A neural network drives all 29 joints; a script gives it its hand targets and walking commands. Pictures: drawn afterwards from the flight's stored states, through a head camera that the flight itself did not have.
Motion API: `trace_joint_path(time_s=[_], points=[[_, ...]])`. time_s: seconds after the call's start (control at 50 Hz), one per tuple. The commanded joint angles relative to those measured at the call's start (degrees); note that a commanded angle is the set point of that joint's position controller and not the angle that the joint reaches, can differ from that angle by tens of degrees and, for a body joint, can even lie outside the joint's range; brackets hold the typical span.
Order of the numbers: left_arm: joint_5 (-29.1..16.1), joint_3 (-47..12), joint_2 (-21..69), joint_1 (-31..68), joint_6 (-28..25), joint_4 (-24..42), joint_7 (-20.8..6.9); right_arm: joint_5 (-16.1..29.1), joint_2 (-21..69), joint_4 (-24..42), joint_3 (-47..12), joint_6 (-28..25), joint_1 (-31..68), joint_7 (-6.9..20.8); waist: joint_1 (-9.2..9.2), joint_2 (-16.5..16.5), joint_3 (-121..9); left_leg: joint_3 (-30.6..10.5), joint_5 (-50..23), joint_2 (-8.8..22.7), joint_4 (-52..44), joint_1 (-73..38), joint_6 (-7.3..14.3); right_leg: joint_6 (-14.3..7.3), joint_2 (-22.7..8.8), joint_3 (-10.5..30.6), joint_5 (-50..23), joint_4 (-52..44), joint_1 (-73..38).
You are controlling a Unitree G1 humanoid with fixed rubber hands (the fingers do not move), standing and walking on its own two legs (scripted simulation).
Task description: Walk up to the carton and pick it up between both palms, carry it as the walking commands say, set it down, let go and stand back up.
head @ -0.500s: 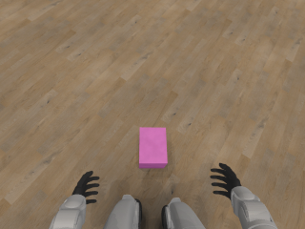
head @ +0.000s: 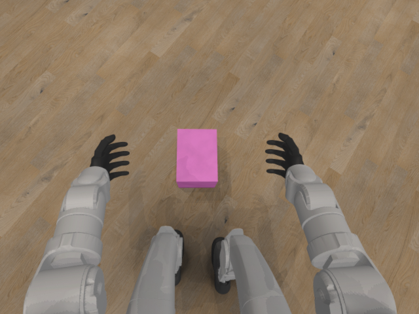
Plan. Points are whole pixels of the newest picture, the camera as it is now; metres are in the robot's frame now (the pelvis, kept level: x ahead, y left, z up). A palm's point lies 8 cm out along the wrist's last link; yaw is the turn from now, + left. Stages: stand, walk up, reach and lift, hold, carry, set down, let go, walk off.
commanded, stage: reach and lift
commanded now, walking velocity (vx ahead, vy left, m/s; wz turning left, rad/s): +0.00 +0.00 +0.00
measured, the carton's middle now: (196, 159) +0.51 +0.03 -0.60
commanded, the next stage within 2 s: none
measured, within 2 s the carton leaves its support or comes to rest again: neither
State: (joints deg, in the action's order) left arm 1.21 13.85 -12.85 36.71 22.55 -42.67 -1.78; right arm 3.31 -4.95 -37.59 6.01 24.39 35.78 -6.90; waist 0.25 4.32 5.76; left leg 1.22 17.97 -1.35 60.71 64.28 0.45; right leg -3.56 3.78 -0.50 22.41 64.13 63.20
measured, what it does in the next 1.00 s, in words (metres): lowers itself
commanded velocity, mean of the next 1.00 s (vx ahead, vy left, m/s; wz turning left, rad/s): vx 0.00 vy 0.00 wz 0.00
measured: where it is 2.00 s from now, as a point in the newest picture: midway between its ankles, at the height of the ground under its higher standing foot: (197, 271)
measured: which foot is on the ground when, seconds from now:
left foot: down 0.00-1.00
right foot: down 0.00-1.00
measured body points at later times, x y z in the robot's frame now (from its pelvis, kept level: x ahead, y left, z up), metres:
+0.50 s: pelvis +0.02 +0.03 -0.01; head +0.31 +0.04 +0.34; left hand +0.49 +0.22 -0.14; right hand +0.49 -0.17 -0.13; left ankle +0.10 +0.12 -0.64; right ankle +0.07 -0.08 -0.64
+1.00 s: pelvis +0.02 +0.03 -0.07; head +0.35 +0.04 +0.25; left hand +0.53 +0.20 -0.22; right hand +0.54 -0.15 -0.21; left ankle +0.10 +0.12 -0.64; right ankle +0.07 -0.08 -0.64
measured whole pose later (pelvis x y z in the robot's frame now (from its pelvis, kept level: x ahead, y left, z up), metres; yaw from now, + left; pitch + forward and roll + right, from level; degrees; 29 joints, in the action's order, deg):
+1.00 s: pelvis +0.02 +0.03 -0.07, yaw -1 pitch +50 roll -3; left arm 4.2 17.7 -9.6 64.3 4.2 -54.2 6.0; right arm -3.2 -10.8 -56.7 20.5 2.1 64.6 -1.5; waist 0.0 -1.0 -5.0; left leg -2.7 20.7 -4.1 72.3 101.3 1.6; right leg -0.3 5.0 0.1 24.9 72.5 97.8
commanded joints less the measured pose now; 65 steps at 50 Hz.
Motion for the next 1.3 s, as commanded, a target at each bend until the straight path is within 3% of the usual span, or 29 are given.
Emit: trace_joint_path(time_s=[0.0, 0.02, 0.08, 0.14, 0.18, 0.3, 0.36, 0.46, 0.48, 0.5, 0.56, 0.62, 0.64, 0.68, 0.7, 0.72, 0.8, 0.82, 0.92, 0.94, 1.0, 1.02, 1.06, 1.14, 1.16, 1.18, 1.2, 1.24, 1.28], points=[[-3.6, -2.0, -5.0, 17.3, -4.5, 8.4, -0.5, -2.8, -3.0, 7.4, 3.1, -3.4, 15.4, -3.9, 1.5, -3.0, -50.4, -1.0, -6.4, -1.5, -1.9, -11.5, -0.4, 5.4, -3.1, 9.9, -11.7, -9.8, -26.9], [-3.5, -2.0, -4.5, 19.8, -5.6, 3.7, -0.2, -2.5, -2.7, 3.8, 3.8, -5.0, 19.7, -3.8, 0.19, -4.0, -48.8, -2.1, -7.1, -1.4, -2.5, -9.2, -0.2, 5.4, -2.1, 8.2, -13.4, -8.5, -22.3], [-2.3, -1.7, -2.1, 15.6, -10.3, -2.9, 0.8, -6.5, -2.5, -3.2, 7.6, -10.4, 14.7, -2.9, 2.61, -1.6, -46.0, -4.0, -13.9, -1.1, -4.3, -8.3, -0.5, 5.5, -1.1, 5.3, -22.4, -7.3, -16.5], [-0.1, -0.2, -0.5, 16.1, -15.8, -7.7, 2.4, -7.6, -2.7, -11.2, 9.8, -16.3, 13.1, -1.0, 2.0, -3.8, -45.7, -5.9, -25.4, -1.5, -3.3, -7.4, -1.6, 4.6, -1.2, 6.2, -32.4, -6.6, -10.7], [1.3, 0.5, -1.5, 15.9, -18.1, -7.8, 4.1, -7.9, -6.7, -10.7, 10.9, -19.7, 12.8, 0.4, 1.75, -6.3, -49.6, -8.4, -35.5, -1.0, -3.6, -17.1, -1.9, 4.7, -0.6, 4.8, -33.4, -7.4, -3.0], [0.2, -0.1, -0.5, 23.3, -21.0, 0.3, 6.4, -2.4, -9.5, -5.9, 9.2, -24.5, 22.3, 3.9, 0.15, -12.4, -62.0, -9.8, -44.5, 0.0, -1.9, -34.9, -2.4, 3.9, 0.1, 2.7, -25.6, -10.6, 12.9], [-1.2, 1.8, -2.3, 29.1, -21.3, 3.9, 6.7, 0.4, -10.8, -0.2, 7.3, -24.7, 29.4, 4.6, -1.07, -9.6, -66.9, -7.0, -32.8, -0.3, -1.6, -27.4, -2.4, 3.9, -0.7, 3.7, -27.1, -9.7, 4.1], [-3.4, 2.1, -3.4, 38.0, -19.5, -1.5, 6.2, -0.4, -8.8, -4.1, 5.5, -21.4, 39.1, 5.2, -0.91, -0.5, -64.4, -4.0, -19.2, -1.4, -2.7, -11.0, -1.3, 5.8, -1.9, 3.2, -23.8, -7.6, -5.0], [-4.0, -0.2, -1.5, 40.9, -18.8, 0.2, 6.2, -0.8, -10.2, -4.9, 7.9, -21.0, 40.3, 5.3, 1.76, -2.6, -62.8, -4.5, -18.1, -1.3, -2.0, -11.1, -1.5, 6.1, -1.5, 2.3, -20.3, -6.3, -0.7], [-2.7, 0.6, -2.8, 39.7, -18.1, -1.4, 6.4, -2.0, -11.3, -6.3, 8.7, -20.4, 40.4, 5.2, 0.9, -1.9, -63.2, -4.4, -16.8, -1.1, -2.4, -13.8, -1.3, 6.3, -0.9, 1.5, -17.0, -6.6, 1.5], [-0.2, 3.1, -2.6, 40.5, -16.1, -7.3, 6.7, -6.6, -15.0, -12.6, 13.7, -18.7, 40.5, 4.7, 3.68, -2.4, -58.3, -3.3, -8.9, -1.2, -2.2, -11.5, -1.8, 6.1, -0.7, 0.4, -9.3, -7.5, 5.3], [2.0, 4.8, -1.9, 39.7, -15.7, -6.6, 6.7, -7.8, -14.1, -12.3, 15.9, -18.6, 39.4, 4.3, 3.13, -4.3, -61.1, -3.7, -12.3, -1.5, -1.4, -14.7, -2.1, 5.3, -0.5, 0.3, -12.3, -6.8, 4.9], [3.9, 5.1, -2.4, 38.5, -15.7, -6.7, 6.8, -7.3, -13.4, -11.5, 15.7, -18.5, 39.9, 4.8, 0.8, -6.1, -61.9, -3.8, -13.1, -1.7, -1.5, -16.0, -2.1, 5.2, 0.0, -0.3, -12.3, -5.5, 6.3], [5.3, 5.5, -1.4, 39.0, -16.6, -4.7, 6.8, -7.7, -13.1, -9.0, 16.5, -19.4, 38.7, 5.1, 0.06, -9.2, -63.9, -3.4, -18.0, -2.0, 0.5, -18.7, -2.2, 4.5, 0.3, 0.5, -15.6, -4.7, 7.4], [5.0, 4.9, -1.3, 39.8, -16.8, -6.1, 6.9, -7.7, -13.1, -10.2, 17.0, -20.1, 40.0, 5.4, 0.88, -7.6, -62.1, -4.7, -17.5, -1.8, 1.0, -17.4, -1.9, 4.8, 0.9, -0.8, -15.0, -2.8, 10.3], [5.7, 5.0, -1.2, 42.4, -17.6, -3.6, 7.3, -7.0, -11.1, -12.0, 16.7, -20.2, 39.9, 5.6, -0.92, -9.3, -59.2, -4.2, -18.9, -2.1, 1.9, -15.3, -2.5, 4.5, 0.8, 0.0, -14.7, -2.6, 14.2], [4.9, 3.7, 2.1, 42.8, -18.8, -4.6, 7.2, -7.0, -10.1, -11.9, 16.2, -22.5, 39.7, 6.3, 0.18, -11.3, -57.6, -6.5, -24.8, -1.5, 6.6, -16.0, -2.7, 4.2, 1.1, 0.1, -16.2, 0.0, 24.1], [3.7, 3.1, 2.3, 42.3, -19.5, -3.3, 7.4, -7.3, -10.0, -12.4, 16.1, -23.1, 39.7, 6.2, 2.13, -8.5, -59.3, -7.8, -28.0, -1.3, 9.2, -15.5, -2.6, 4.7, 1.7, -1.1, -18.7, 2.6, 25.9], [1.8, 2.5, 1.7, 40.5, -20.5, -6.1, 7.8, -6.1, -11.2, -15.7, 13.0, -24.0, 37.8, 4.7, 1.89, -8.4, -62.2, -7.7, -30.3, -1.6, 15.6, -9.8, -4.0, 5.0, 1.6, 0.3, -23.5, 7.4, 27.8], [2.7, 4.1, -1.4, 38.1, -20.8, -7.7, 7.5, -3.9, -8.4, -12.9, 10.8, -23.8, 38.1, 4.4, -2.36, -7.0, -65.6, -6.9, -30.2, -2.1, 16.9, -8.6, -2.6, 6.3, 1.7, 1.0, -24.2, 10.1, 23.9], [1.9, 4.5, -4.5, 37.2, -21.3, -9.0, 7.0, -5.0, -10.1, -10.7, 11.0, -24.2, 38.4, 2.6, 0.15, -4.2, -68.6, -5.7, -27.5, -2.5, 19.6, 5.7, -2.6, 6.4, 1.2, 2.3, -31.2, 15.2, 15.4], [1.4, 4.9, -5.1, 39.4, -21.6, -5.4, 6.7, -4.5, -9.2, -7.3, 8.9, -24.1, 40.5, 2.0, -2.02, -1.1, -73.3, -4.6, -25.9, -3.3, 21.8, 10.4, -2.9, 6.3, 1.0, 3.5, -33.8, 17.8, 9.0], [0.7, 4.7, -6.8, 39.7, -21.5, -7.3, 6.6, -5.7, -9.9, -7.8, 10.1, -23.4, 41.8, 0.7, -0.28, 0.2, -71.4, -3.3, -19.7, -3.8, 22.5, 21.5, -2.5, 6.5, 1.1, 4.3, -33.4, 20.9, 3.6], [-2.8, 2.2, -7.5, 48.5, -20.7, 4.8, 7.1, -1.3, -11.0, 3.2, 6.8, -21.9, 47.3, -0.7, -1.1, -4.6, -86.0, -1.4, -23.4, -4.3, 28.2, 12.0, -3.1, 6.4, 1.7, 4.1, -32.9, 24.3, 4.9], [-3.3, 2.6, -8.4, 44.8, -20.2, -10.3, 6.8, -1.5, -11.9, -9.3, 6.2, -21.5, 44.8, -0.6, -0.91, -2.4, -68.3, -2.3, -13.9, -3.2, 28.1, 21.1, -2.1, 6.3, 1.7, 2.8, -22.0, 25.7, 14.5], [-3.8, 0.3, -6.5, 49.8, -20.1, -1.4, 7.0, -0.5, -10.9, -3.4, 7.1, -21.1, 48.1, -0.4, -0.7, -5.9, -72.6, -2.6, -16.9, -3.6, 28.8, 15.4, -2.0, 6.2, 1.8, 3.0, -21.7, 25.8, 16.2], [-3.8, 1.4, -8.6, 50.0, -19.5, -1.3, 7.3, 0.0, -13.1, -2.1, 5.1, -20.6, 48.0, -0.8, -0.85, -5.6, -76.6, -1.3, -16.7, -3.1, 30.7, 12.8, -2.2, 5.9, 1.7, 2.6, -20.8, 25.8, 15.9], [-3.5, 1.7, -8.9, 52.5, -18.5, -11.8, 7.3, 0.1, -12.6, -14.5, 6.7, -19.3, 49.2, -0.5, -0.91, -6.4, -58.2, -0.8, -3.5, -2.2, 31.4, 23.5, -2.3, 5.4, 0.9, 3.2, -5.1, 25.5, 27.8], [-3.5, -0.2, -6.3, 53.6, -17.5, -12.1, 6.8, -1.0, -12.4, -14.7, 7.8, -18.6, 52.0, 0.1, 0.16, -7.4, -57.9, -1.9, -0.7, -2.1, 31.2, 20.5, -1.8, 5.6, 1.0, 0.5, -1.3, 27.8, 31.9]])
